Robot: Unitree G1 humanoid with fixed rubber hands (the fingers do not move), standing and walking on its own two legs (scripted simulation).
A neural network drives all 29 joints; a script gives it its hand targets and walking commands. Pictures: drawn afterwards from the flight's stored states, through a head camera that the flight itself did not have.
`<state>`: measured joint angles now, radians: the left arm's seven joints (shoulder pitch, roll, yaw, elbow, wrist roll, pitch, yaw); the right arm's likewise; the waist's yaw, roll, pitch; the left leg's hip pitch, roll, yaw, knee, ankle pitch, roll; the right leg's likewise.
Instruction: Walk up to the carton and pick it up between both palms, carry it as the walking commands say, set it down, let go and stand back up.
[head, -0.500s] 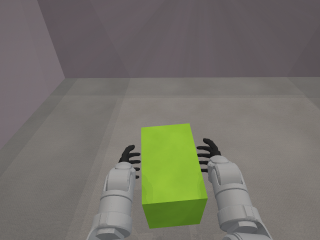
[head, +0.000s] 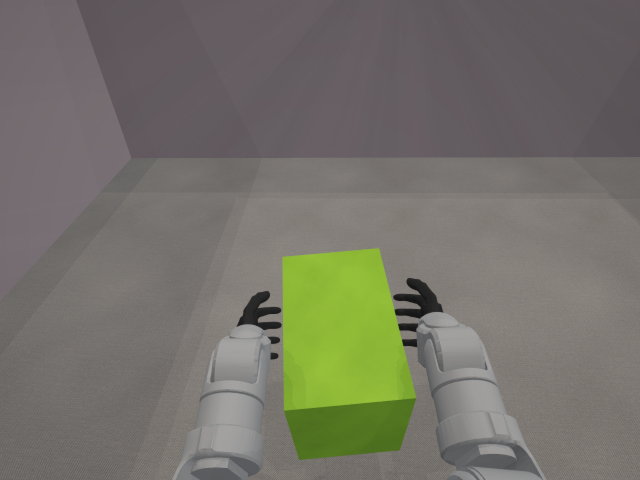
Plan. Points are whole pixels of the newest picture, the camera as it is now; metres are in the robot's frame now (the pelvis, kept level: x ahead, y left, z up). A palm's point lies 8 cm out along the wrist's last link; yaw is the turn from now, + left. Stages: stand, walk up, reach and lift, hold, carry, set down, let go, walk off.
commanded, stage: hold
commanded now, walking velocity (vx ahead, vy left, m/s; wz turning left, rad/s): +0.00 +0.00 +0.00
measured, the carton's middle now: (340, 351) +0.33 +0.00 -0.03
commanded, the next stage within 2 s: carry in 0.76 s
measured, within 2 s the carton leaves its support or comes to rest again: neither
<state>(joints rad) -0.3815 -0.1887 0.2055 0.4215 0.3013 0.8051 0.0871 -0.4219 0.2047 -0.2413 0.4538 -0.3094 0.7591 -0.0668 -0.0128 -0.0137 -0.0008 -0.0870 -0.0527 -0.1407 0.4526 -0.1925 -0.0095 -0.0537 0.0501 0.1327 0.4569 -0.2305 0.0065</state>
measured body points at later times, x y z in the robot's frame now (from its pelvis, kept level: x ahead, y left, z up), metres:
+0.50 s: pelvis +0.00 +0.00 +0.00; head -0.07 +0.01 +0.44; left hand +0.31 +0.12 +0.05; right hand +0.31 -0.12 +0.06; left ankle +0.05 +0.12 -0.74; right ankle +0.03 -0.13 -0.74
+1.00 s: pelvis -0.04 -0.05 -0.01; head -0.02 -0.05 +0.44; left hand +0.29 +0.06 +0.07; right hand +0.29 -0.18 +0.07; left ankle +0.05 +0.12 -0.74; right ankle -0.03 -0.16 -0.71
